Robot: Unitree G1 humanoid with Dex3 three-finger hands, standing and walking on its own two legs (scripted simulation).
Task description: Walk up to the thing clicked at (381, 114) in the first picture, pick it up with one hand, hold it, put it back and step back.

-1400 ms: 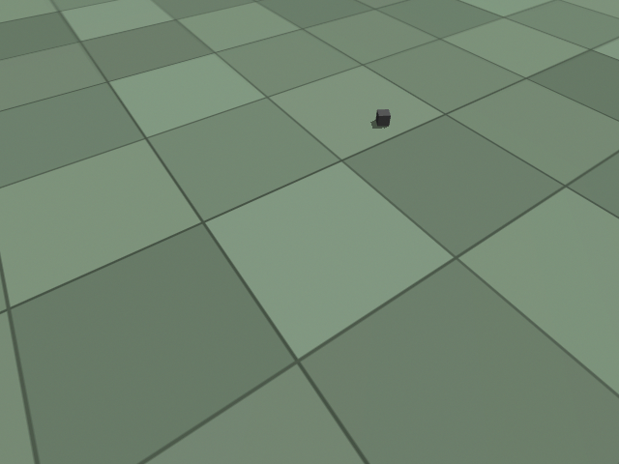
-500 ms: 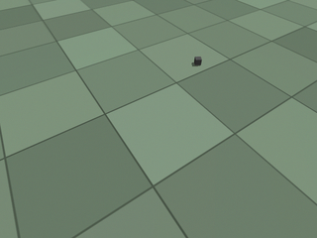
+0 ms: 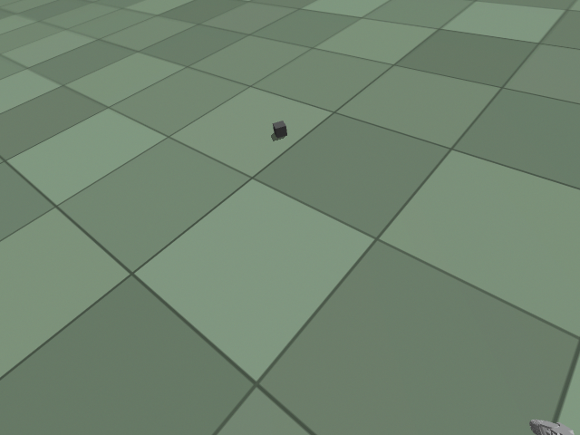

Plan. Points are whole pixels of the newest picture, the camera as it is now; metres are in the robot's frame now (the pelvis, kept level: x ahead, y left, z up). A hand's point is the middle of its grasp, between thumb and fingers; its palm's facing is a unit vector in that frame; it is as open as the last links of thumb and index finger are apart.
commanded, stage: walk up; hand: left
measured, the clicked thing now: (280, 129) +1.97 +0.17 -0.73
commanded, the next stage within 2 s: none
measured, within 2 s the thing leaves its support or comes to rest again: neither
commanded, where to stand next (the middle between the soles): +1.68 +0.51 m, yaw -80 degrees
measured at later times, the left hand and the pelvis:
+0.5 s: hand (135, 315) +0.42 +0.37 -0.17, palm faces -0.35 -0.80 -0.49, open 7.4 cm; pelvis +0.28 +0.08 -0.03, yaw -19 degrees
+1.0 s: hand (217, 159) +0.86 +0.24 -0.11, palm faces -0.47 -0.69 -0.54, open 7.3 cm; pelvis +0.57 +0.07 -0.02, yaw -34 degrees
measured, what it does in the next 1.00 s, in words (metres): walks ahead, turning right: right foot, then left foot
